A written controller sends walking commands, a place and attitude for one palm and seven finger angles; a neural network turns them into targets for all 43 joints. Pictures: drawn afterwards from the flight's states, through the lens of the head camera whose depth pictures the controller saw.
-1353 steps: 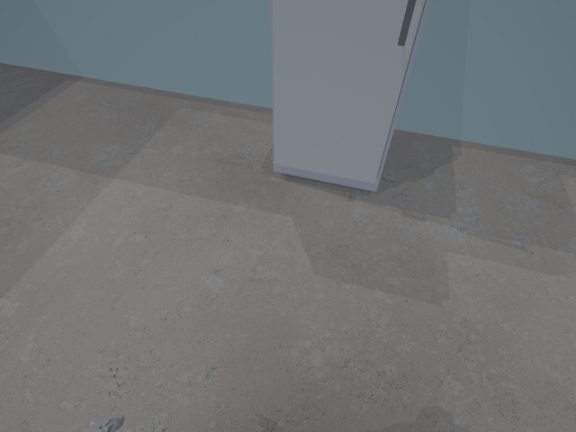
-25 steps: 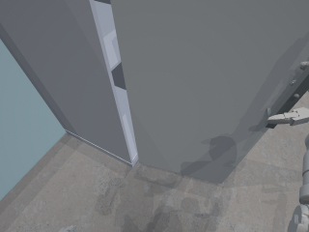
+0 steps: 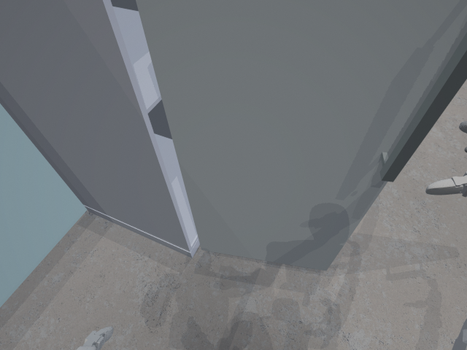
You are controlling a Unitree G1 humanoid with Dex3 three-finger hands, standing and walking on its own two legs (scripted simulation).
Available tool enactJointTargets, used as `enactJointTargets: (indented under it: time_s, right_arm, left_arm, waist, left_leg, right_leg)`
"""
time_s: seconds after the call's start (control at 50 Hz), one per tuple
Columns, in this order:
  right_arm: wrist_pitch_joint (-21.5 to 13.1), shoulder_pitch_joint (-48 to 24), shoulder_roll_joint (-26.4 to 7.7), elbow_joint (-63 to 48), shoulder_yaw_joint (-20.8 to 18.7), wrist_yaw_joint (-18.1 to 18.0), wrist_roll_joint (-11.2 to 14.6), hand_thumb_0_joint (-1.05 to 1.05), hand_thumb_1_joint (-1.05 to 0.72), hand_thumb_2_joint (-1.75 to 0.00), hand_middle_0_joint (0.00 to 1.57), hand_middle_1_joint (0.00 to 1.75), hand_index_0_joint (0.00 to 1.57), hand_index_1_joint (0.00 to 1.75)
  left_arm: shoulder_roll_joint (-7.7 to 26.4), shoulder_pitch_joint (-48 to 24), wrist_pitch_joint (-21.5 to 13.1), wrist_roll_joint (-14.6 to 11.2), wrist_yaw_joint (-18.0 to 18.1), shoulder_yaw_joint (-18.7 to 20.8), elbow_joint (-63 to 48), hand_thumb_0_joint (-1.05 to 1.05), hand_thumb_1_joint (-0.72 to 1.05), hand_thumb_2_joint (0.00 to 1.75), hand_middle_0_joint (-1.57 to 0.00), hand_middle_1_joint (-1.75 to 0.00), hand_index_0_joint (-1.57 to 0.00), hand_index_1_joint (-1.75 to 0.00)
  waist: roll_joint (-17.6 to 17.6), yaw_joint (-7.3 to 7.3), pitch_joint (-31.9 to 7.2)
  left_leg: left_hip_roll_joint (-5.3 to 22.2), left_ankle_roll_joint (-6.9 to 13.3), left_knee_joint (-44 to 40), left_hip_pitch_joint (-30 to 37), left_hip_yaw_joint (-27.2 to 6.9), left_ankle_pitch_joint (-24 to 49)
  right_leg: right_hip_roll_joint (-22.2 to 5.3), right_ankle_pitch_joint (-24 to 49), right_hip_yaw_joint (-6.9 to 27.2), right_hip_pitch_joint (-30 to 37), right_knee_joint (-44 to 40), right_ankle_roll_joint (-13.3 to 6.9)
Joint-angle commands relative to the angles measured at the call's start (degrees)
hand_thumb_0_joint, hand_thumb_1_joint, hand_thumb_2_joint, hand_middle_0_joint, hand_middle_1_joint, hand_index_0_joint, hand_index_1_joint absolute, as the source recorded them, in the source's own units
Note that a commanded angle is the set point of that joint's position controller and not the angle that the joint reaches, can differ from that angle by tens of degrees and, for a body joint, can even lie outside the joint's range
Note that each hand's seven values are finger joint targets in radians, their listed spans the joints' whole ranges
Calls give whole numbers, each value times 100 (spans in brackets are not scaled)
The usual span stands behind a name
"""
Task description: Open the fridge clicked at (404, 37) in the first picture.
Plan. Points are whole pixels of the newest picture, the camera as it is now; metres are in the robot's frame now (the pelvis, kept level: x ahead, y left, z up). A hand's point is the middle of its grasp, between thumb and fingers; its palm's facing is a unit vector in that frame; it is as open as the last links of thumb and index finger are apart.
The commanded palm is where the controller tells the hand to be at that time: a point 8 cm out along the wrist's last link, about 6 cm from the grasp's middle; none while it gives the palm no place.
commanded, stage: slip the hand off the handle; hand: right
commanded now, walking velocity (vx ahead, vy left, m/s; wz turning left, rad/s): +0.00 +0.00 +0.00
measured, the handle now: (430, 95) +0.48 -0.27 +0.20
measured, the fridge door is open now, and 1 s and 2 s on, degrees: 76 76 76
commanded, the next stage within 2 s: draw the hand back to the body in 0.80 s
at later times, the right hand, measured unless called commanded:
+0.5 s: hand out of the picture +0.37 -0.32 +0.15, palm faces +0.30 +0.93 -0.22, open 14.7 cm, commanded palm +0.31 -0.36 +0.17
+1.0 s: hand out of the picture +0.29 -0.30 +0.16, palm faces +0.27 +0.96 -0.04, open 14.7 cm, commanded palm +0.25 -0.34 +0.17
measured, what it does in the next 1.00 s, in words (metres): stands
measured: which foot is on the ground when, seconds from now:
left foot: down 0.00-1.00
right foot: down 0.00-1.00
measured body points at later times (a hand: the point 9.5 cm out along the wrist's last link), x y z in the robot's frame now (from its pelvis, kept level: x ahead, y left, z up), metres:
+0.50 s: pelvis -0.01 -0.01 +0.00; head +0.02 -0.02 +0.45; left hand +0.05 +0.26 -0.11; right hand +0.34 -0.37 +0.16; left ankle -0.03 +0.12 -0.72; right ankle +0.03 -0.12 -0.72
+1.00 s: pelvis -0.02 +0.01 +0.01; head -0.01 +0.01 +0.46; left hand +0.17 +0.24 -0.07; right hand +0.27 -0.35 +0.16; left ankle -0.03 +0.12 -0.72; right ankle +0.03 -0.12 -0.72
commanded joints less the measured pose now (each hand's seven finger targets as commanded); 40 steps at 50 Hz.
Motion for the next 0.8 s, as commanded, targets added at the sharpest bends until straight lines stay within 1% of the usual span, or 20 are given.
enactJointTargets:
  time_s: [0.0,0.06,0.1,0.14,0.16,0.18,0.24,0.26,0.32,0.34,0.38,0.42,0.48,0.52,0.54,0.6,0.68,0.74,0.76,0.78]
  right_arm:
    - [-459,-2626,-2103,-503,-421,82,60,0,55,-20,25,115,25,115]
    - [-649,-2986,-2465,-195,-567,177,8,0,55,-20,25,115,25,115]
    - [-789,-3050,-2252,-160,-345,237,-6,0,55,-20,25,115,25,115]
    - [-904,-2607,-2289,-156,-441,285,49,0,55,-20,25,115,25,115]
    - [-935,-2560,-2168,-307,-335,319,87,0,55,-20,25,115,25,115]
    - [-918,-2367,-2140,-237,-356,343,123,0,55,-20,25,115,25,115]
    - [-858,-1894,-2253,-463,-592,384,281,0,55,-20,25,115,25,115]
    - [-823,-1867,-2181,-690,-581,391,348,0,55,-20,25,115,25,115]
    - [-761,-1428,-2390,-1193,-957,311,465,0,55,-20,25,115,25,115]
    - [-750,-1332,-2204,-1558,-822,276,477,0,55,-20,25,115,25,115]
    - [-727,-923,-2067,-1953,-856,162,493,0,55,-20,25,115,25,115]
    - [-685,-693,-2155,-2250,-977,75,481,0,55,-20,25,115,25,115]
    - [-494,-180,-1669,-2622,-742,76,569,0,55,-20,25,115,25,115]
    - [-355,-72,-1686,-2794,-783,105,635,0,55,-20,25,115,25,115]
    - [-264,-106,-1489,-2889,-587,139,662,0,55,-20,25,115,25,115]
    - [-108,11,-1397,-2973,-591,183,728,0,55,-20,25,115,25,115]
    - [-38,136,-925,-3349,-177,203,742,0,55,-20,25,115,25,115]
    - [-61,230,-1040,-3525,-297,175,762,0,55,-20,25,115,25,115]
    - [-58,352,-903,-3623,-202,176,753,0,55,-20,25,115,25,115]
    - [-43,398,-777,-3655,-110,167,764,0,55,-20,25,115,25,115]
  left_arm:
    - [1028,335,-226,-26,145,306,-384,0,90,90,-20,-30,-20,-30]
    - [1055,427,-240,-9,163,283,-386,0,90,90,-20,-30,-20,-30]
    - [1031,455,-261,1,151,281,-396,0,90,90,-20,-30,-20,-30]
    - [1044,451,-273,5,123,290,-470,0,90,90,-20,-30,-20,-30]
    - [1050,436,-267,-4,111,292,-514,0,90,90,-20,-30,-20,-30]
    - [1050,436,-254,-20,106,303,-522,0,90,90,-20,-30,-20,-30]
    - [1083,405,-231,-57,95,313,-629,0,90,90,-20,-30,-20,-30]
    - [1082,365,-231,-63,90,316,-681,0,90,90,-20,-30,-20,-30]
    - [1068,289,-240,-58,98,304,-777,0,90,90,-20,-30,-20,-30]
    - [1021,170,-268,-72,84,295,-867,0,90,90,-20,-30,-20,-30]
    - [992,98,-303,-61,71,302,-912,0,90,90,-20,-30,-20,-30]
    - [994,47,-328,-52,83,279,-933,0,90,90,-20,-30,-20,-30]
    - [920,-152,-393,-83,91,270,-989,0,90,90,-20,-30,-20,-30]
    - [927,-195,-423,-100,137,253,-982,0,90,90,-20,-30,-20,-30]
    - [895,-293,-460,-120,153,239,-993,0,90,90,-20,-30,-20,-30]
    - [898,-355,-540,-129,221,230,-954,0,90,90,-20,-30,-20,-30]
    - [812,-582,-677,-146,262,161,-977,0,90,90,-20,-30,-20,-30]
    - [820,-679,-759,-135,296,141,-953,0,90,90,-20,-30,-20,-30]
    - [787,-749,-784,-126,292,116,-978,0,90,90,-20,-30,-20,-30]
    - [760,-786,-813,-136,293,99,-987,0,90,90,-20,-30,-20,-30]
  waist:
    - [-381,223,-1312]
    - [-545,176,-1595]
    - [-792,192,-1739]
    - [-788,63,-1875]
    - [-870,83,-1954]
    - [-744,75,-1839]
    - [-610,-57,-1857]
    - [-592,-44,-1919]
    - [-586,-193,-1894]
    - [-826,-187,-1858]
    - [-897,-225,-1828]
    - [-873,-234,-1680]
    - [-820,-214,-1508]
    - [-753,-211,-1400]
    - [-895,-178,-1333]
    - [-623,-169,-1252]
    - [-678,-158,-1146]
    - [-584,-182,-1095]
    - [-685,-241,-1129]
    - [-632,-215,-1093]
  left_leg:
    - [-226,19,-504,-438,-153,1257]
    - [-214,29,-472,-431,-193,1044]
    - [-237,41,-452,-574,-168,935]
    - [-269,66,-410,-487,-164,882]
    - [-270,65,-393,-500,-163,913]
    - [-283,63,-400,-519,-149,857]
    - [-286,70,-360,-326,-134,911]
    - [-282,52,-351,-279,-149,1003]
    - [-301,66,-280,-79,-128,1123]
    - [-303,62,-280,-122,-135,1135]
    - [-331,74,-257,-143,-90,1140]
    - [-342,81,-247,-87,-97,1149]
    - [-343,68,-286,-72,-46,1193]
    - [-352,69,-334,-55,-40,1167]
    - [-331,61,-380,-125,-55,1120]
    - [-329,58,-453,-118,-16,1035]
    - [-310,68,-529,-168,16,938]
    - [-290,70,-581,-129,3,884]
    - [-276,79,-586,-61,3,863]
    - [-272,71,-613,-76,8,840]
  right_leg:
    - [207,1124,170,1264,-395,-163]
    - [211,951,183,1197,-379,-161]
    - [212,936,205,1366,-344,-143]
    - [201,912,236,1374,-330,-138]
    - [199,946,236,1439,-327,-139]
    - [194,875,247,1372,-327,-145]
    - [192,873,248,1262,-369,-157]
    - [202,929,228,1317,-367,-171]
    - [206,1027,228,1248,-385,-167]
    - [212,1058,206,1337,-401,-163]
    - [197,1173,219,1451,-414,-144]
    - [195,1168,218,1366,-415,-154]
    - [185,1203,218,1417,-493,-137]
    - [182,1165,220,1416,-514,-139]
    - [190,1084,208,1449,-541,-130]
    - [183,1002,272,1496,-624,-109]
    - [193,959,311,1666,-688,-85]
    - [199,859,320,1690,-720,-88]
    - [221,851,322,1703,-757,-76]
    - [228,819,317,1734,-764,-81]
